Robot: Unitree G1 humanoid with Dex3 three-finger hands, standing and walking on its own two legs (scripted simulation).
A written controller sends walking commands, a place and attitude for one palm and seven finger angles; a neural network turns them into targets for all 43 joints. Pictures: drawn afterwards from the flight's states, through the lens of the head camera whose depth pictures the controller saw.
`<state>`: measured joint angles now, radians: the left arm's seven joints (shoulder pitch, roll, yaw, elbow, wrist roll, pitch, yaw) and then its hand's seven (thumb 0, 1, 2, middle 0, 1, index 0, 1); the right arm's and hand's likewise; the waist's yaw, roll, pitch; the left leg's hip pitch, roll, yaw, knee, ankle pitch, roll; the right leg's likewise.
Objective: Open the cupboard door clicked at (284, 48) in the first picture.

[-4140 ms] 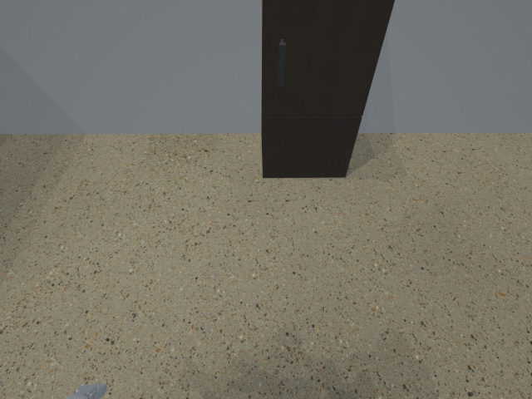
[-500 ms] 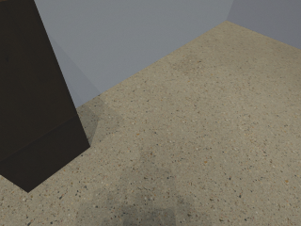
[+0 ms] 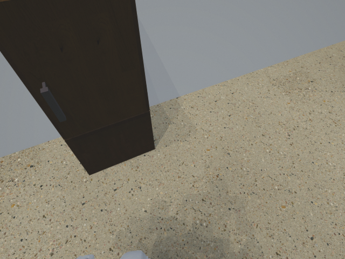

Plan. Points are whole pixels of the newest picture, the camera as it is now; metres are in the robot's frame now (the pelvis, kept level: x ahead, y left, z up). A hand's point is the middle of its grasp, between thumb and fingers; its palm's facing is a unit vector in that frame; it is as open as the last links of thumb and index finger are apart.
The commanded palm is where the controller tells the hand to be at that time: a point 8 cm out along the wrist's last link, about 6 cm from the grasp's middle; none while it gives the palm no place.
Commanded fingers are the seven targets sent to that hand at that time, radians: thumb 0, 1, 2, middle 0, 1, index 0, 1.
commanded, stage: turn to face it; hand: left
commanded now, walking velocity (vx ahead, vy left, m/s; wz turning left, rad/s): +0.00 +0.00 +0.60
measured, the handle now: (53, 102) +0.65 +0.50 -0.10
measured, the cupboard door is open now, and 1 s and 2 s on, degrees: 0 0 0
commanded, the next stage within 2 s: take the last steps up to it in 0.68 s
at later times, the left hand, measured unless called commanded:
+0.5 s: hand out of the picture +0.05 +0.25 -0.15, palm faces +0.29 -0.91 -0.30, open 7.4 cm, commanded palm none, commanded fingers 0.00 0.90 0.90 -0.20 -0.30 -0.20 -0.30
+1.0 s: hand out of the picture -0.12 +0.18 -0.18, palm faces +0.51 -0.83 -0.21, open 7.4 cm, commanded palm none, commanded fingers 0.00 0.90 0.90 -0.20 -0.30 -0.20 -0.30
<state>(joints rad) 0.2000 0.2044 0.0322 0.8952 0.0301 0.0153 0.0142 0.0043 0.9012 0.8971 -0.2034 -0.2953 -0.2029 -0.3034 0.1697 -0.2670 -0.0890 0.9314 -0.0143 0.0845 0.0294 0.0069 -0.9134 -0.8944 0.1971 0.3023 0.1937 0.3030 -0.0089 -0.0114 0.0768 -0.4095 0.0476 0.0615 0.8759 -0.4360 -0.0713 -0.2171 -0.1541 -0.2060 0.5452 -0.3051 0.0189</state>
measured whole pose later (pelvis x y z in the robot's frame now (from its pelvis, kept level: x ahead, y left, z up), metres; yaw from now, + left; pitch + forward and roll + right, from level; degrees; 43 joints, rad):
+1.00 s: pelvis -0.02 +0.02 -0.01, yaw +28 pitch -1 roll -1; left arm 0.34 0.22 0.04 1.03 0.02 0.01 0.01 0.00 0.90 0.90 -0.20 -0.30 -0.20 -0.30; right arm 0.19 -0.21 -0.04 1.00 -0.02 0.01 0.01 0.01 -0.91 -0.89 0.20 0.30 0.19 0.30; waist 0.04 -0.03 0.03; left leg -0.19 0.03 0.06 0.52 -0.32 0.00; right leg -0.26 -0.10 -0.18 0.60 -0.35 0.02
